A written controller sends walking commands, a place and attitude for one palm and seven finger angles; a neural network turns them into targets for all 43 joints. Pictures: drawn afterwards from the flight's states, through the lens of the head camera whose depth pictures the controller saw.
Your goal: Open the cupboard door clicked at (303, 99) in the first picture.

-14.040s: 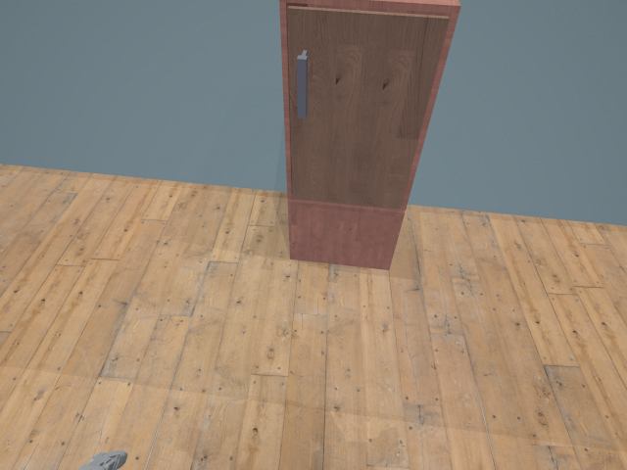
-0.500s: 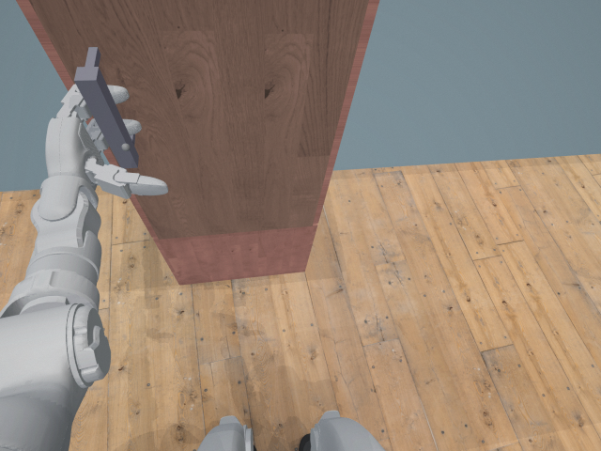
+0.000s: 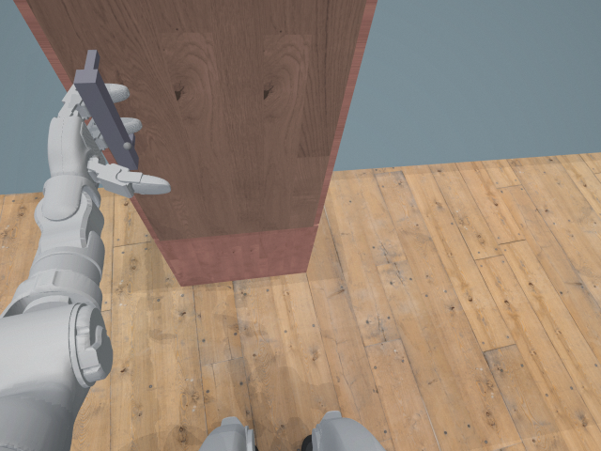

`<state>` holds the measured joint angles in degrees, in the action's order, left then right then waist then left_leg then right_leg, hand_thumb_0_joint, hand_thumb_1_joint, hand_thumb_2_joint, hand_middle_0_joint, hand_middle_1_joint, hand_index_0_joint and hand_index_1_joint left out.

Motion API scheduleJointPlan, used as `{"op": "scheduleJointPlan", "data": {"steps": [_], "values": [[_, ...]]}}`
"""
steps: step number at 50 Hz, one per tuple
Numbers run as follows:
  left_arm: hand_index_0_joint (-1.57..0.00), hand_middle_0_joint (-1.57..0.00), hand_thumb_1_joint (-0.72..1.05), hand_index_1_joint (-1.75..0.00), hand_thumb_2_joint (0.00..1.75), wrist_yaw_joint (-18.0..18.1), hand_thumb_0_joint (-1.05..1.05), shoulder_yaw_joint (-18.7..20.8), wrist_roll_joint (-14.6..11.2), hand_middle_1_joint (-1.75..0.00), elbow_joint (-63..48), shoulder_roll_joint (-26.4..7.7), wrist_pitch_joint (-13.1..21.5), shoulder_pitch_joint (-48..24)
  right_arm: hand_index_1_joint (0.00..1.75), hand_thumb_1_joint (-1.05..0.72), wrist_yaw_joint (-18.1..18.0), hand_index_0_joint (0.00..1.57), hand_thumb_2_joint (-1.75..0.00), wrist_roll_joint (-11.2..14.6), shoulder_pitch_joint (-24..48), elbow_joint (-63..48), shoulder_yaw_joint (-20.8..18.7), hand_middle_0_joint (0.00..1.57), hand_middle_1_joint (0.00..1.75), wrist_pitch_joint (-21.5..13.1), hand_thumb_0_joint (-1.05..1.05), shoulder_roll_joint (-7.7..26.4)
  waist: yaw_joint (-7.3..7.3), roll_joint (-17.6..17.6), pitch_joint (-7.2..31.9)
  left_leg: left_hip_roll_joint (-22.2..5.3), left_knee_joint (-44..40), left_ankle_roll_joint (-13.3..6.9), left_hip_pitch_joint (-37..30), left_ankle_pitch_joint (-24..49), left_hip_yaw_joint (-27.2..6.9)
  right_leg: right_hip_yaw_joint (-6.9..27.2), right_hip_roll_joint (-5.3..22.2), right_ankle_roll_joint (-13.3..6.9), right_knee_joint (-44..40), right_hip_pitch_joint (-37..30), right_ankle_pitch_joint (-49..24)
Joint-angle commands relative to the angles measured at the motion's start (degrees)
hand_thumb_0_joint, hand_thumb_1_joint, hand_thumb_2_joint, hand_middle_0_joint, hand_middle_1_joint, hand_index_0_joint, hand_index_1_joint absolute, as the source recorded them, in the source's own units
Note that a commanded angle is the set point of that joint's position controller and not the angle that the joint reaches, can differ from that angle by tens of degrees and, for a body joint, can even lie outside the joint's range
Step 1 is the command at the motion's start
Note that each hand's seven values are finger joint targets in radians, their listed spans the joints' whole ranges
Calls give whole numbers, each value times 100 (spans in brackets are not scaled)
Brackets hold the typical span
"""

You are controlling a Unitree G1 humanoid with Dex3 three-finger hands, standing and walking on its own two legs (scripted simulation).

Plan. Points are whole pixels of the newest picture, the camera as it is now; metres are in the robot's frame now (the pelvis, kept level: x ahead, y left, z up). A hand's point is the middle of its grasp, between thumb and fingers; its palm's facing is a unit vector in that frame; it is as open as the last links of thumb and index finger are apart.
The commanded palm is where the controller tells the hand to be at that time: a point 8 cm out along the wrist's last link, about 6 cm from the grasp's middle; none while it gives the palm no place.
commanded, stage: close the thumb around the handle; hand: left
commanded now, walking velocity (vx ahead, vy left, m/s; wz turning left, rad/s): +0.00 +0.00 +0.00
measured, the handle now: (112, 114) +0.55 +0.22 +0.08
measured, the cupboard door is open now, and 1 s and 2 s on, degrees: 0 1 47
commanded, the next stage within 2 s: pull the door open along its arc in 0.70 s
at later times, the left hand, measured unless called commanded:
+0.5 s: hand (125, 148) +0.49 +0.20 +0.08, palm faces +0.09 -1.00 -0.01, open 7.6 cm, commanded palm +0.46 +0.24 +0.08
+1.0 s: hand (126, 150) +0.49 +0.20 +0.08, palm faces +0.09 -1.00 +0.00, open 6.0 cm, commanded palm +0.44 +0.24 +0.08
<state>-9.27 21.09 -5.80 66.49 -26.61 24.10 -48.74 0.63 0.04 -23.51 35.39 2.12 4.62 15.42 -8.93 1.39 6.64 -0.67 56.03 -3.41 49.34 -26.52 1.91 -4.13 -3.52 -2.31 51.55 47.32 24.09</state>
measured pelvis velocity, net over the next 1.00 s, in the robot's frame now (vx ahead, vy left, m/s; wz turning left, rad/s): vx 0.00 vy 0.00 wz -0.01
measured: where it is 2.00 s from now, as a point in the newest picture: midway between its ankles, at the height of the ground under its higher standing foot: outside the picture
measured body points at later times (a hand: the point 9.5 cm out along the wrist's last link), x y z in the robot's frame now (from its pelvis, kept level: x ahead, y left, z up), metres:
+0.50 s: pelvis +0.00 +0.01 +0.00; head +0.11 +0.03 +0.44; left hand +0.48 +0.25 +0.08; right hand +0.01 -0.26 -0.11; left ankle +0.00 +0.08 -0.68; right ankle +0.00 -0.10 -0.68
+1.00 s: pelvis +0.00 +0.00 +0.00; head +0.10 +0.02 +0.44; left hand +0.48 +0.25 +0.08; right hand +0.01 -0.26 -0.11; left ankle +0.00 +0.08 -0.68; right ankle +0.00 -0.10 -0.68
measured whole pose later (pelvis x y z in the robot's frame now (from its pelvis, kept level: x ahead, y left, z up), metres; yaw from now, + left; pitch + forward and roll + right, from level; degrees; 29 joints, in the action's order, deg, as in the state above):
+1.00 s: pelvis +0.00 +0.00 +0.00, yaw -1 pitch +19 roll -3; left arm -8.3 20.8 -6.7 62.6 -24.9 23.6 -45.6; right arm 0.9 0.1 -23.6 34.7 1.8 4.9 15.4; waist -8.4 1.6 7.2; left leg -0.6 55.6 -3.7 48.8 -26.4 2.6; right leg -3.4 -3.5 -1.9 51.3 47.1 23.8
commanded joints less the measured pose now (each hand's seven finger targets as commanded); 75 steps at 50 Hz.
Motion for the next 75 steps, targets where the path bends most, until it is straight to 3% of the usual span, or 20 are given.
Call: {"op": "scheduleJointPlan", "data": {"steps": [1, 8, 15, 17, 18, 24, 25, 34, 38, 40, 41, 43, 48, 53, 62, 63, 65, 68, 71, 75], "values": [[-30, -30, -44, -121, 32, 30, 0, 152, -47, -121, -1146, -1327, 365, -2431, 30, -90, -62, 20, -90, -22, -843, -279, -383, 20, 30, -61, 0, 997, -19, 499, 2396, -47, -539, 173, -1976, 2493, -535, 306, -31, 95, -475, -836, -1994], [-33, -33, -5, -125, 49, -7, 0, 92, -57, -125, -1455, -1296, 504, -2592, 30, -90, -68, 20, -90, -35, -824, -271, -385, 20, 30, -84, 0, 977, -21, 777, 2684, -59, -487, 202, -2257, 2813, -559, 312, -30, 80, -410, -818, -2154], [-36, -36, 34, -129, 66, 11, 0, 12, -106, -129, -1293, -1076, 421, -2326, 30, -90, -49, 20, -90, -24, -786, -268, -398, 20, 30, -67, 0, 977, 23, 719, 2549, -85, -531, 252, -2367, 2922, -598, 244, -46, 84, -442, -657, -2054], [-37, -37, 45, -130, 71, 28, 0, -70, -117, -130, -1254, -993, 394, -2461, 30, -90, -41, 20, -90, -34, -763, -258, -388, 20, 30, -75, 0, 987, -61, 564, 2357, -80, -559, 229, -2217, 2628, -601, 239, -48, 95, -473, -616, -1907], [-37, -37, 51, -131, 73, 53, 0, 119, -119, -131, -1270, -1201, 431, -2425, 30, -90, -51, 20, -90, -38, -798, -254, -398, 20, 30, -80, 0, 1009, -2, 484, 2389, -74, -550, 218, -2191, 2708, -611, 248, -51, 74, -451, -708, -1975], [-40, -40, 84, -134, 88, 82, 0, 38, -76, -134, -1408, -1075, 524, -2280, 30, -90, -15, 20, -90, -47, -764, -266, -408, 20, 30, -73, 0, 973, 72, 682, 2616, -89, -510, 274, -2385, 3038, -610, 248, -46, 79, -393, -683, -2088], [-40, -40, 90, -135, 90, 83, 0, -69, -76, -135, -1354, -957, 507, -2359, 30, -90, -12, 20, -90, -38, -766, -258, -403, 20, 30, -70, 0, 970, -14, 537, 2463, -101, -530, 274, -2330, 2922, -634, 217, -53, 83, -402, -612, -2019], [-40, -40, 90, -135, 90, 69, 0, 191, -30, -135, -1066, -1380, 388, -2524, 30, -90, -89, 20, -90, -28, -785, -260, -363, 20, 30, -75, 0, 1008, -33, 419, 2304, -31, -554, 177, -1855, 2379, -552, 316, -15, 99, -452, -813, -1910], [-40, -40, 90, -135, 90, 23, 0, 90, -26, -135, -1222, -1220, 411, -2452, 30, -90, -80, 20, -90, -44, -817, -287, -382, 20, 30, -75, 0, 991, 0, 661, 2624, -69, -499, 237, -2260, 2808, -620, 253, -26, 71, -377, -641, -1988], [-40, -40, 90, -135, 90, 38, 0, -85, -38, -135, -1232, -1034, 407, -2572, 30, -90, -63, 20, -90, -39, -771, -256, -380, 20, 30, -77, 0, 979, -51, 781, 2451, -101, -520, 281, -2343, 2725, -662, 223, -33, 81, -410, -402, -1808], [-40, -40, 90, -135, 90, 68, 0, 47, -36, -135, -1087, -1182, 383, -2561, 30, -90, -69, 20, -90, -48, -799, -238, -381, 20, 30, -72, 0, 1013, -71, 564, 2368, -92, -518, 250, -2196, 2569, -658, 232, -36, 89, -433, -445, -1749], [-40, -40, 90, -135, 90, 62, 0, 123, -74, -135, -1103, -1195, 364, -2258, 30, -90, -65, 20, -90, -50, -807, -322, -383, 20, 30, -78, 0, 1021, 4, 358, 2439, -46, -548, 192, -2013, 2433, -592, 258, -40, 85, -443, -739, -1814], [-40, -40, 90, -135, 90, 9, 0, 65, -143, -135, -1626, -1035, 391, -1564, 30, -90, -14, 20, -90, -21, -743, -455, -414, 20, 30, -50, 0, 973, 252, 713, 2847, -70, -541, 263, -2410, 3221, -557, 241, -54, 56, -389, -950, -2252], [-40, -40, 90, -135, 90, -28, 0, -59, -331, -135, -2255, -712, 257, -406, 30, -90, 28, 20, -90, 69, -535, -712, -445, 20, 30, -31, 0, 930, 422, 256, 2562, -44, -723, 193, -2171, 3055, -414, 260, -68, 67, -526, -1453, -2463], [-40, -40, 90, -135, 90, 156, 0, -659, -677, -135, -4408, 376, 10, 2074, 30, -90, 131, 20, -90, 192, 16, -1098, -481, 20, 30, -259, 0, 734, 732, 122, 2095, -60, -993, 216, -2323, 3409, -267, 221, -14, 95, -669, -1901, -2825], [-40, -40, 90, -135, 90, 930, 0, 31, -997, -135, -4839, 484, -75, 2013, 30, -90, 135, 20, -90, 146, 278, -1136, -471, 20, 30, -327, 0, 593, 1154, 124, 2002, -33, -1068, 278, -2113, 3386, -268, 137, -11, 72, -679, -1964, -2625], [-40, -40, 90, -135, 90, 1637, 0, -670, -750, -135, -4962, 1284, -232, 2319, 30, -90, 196, 20, -90, 90, 372, -1079, -450, 20, 30, -434, 0, 553, 854, 0, 1607, -58, -1074, 336, -2138, 3087, -294, 65, 13, 116, -681, -1668, -2364], [-40, -40, 90, -135, 90, 2374, 0, -972, -404, -135, -5770, 1641, -238, 2967, 30, -90, 264, 20, -90, -49, 503, -1104, -474, 20, 30, -522, 0, 501, 973, -134, 1960, -64, -1001, 364, -2295, 3300, -322, 82, 57, 91, -544, -1873, -2432], [-40, -40, 90, -135, 90, 3092, 0, -1684, 1, -135, -6325, 2439, -365, 3261, 30, -90, 345, 20, -90, -144, 766, -1138, -467, 20, 30, -559, 0, 371, 933, -99, 1955, -65, -959, 377, -2377, 3228, -312, 83, 129, 86, -505, -1868, -2424], [-40, -40, 90, -135, 90, 3974, 0, -2402, 611, -135, -6849, 3049, -687, 3549, 30, -90, 362, 20, -90, -261, 1088, -1198, -452, 20, 30, -517, 0, 276, 872, -205, 1802, -42, -940, 354, -2271, 2816, -360, 83, 190, 58, -498, -1860, -2221]]}}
